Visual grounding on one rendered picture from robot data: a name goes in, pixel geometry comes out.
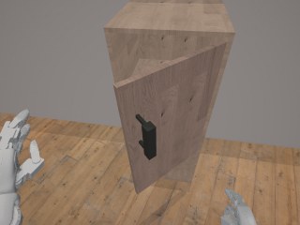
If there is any left robot hand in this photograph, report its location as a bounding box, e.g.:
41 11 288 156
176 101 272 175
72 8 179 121
0 109 44 193

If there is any right robot hand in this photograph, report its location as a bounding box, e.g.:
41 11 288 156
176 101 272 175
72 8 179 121
220 188 257 225

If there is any cupboard door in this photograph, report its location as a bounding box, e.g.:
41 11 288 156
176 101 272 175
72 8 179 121
113 40 227 194

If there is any handle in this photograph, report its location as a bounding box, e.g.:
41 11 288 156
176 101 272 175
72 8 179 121
135 114 157 160

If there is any robot left forearm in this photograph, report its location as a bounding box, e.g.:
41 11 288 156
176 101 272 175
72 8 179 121
0 191 23 225

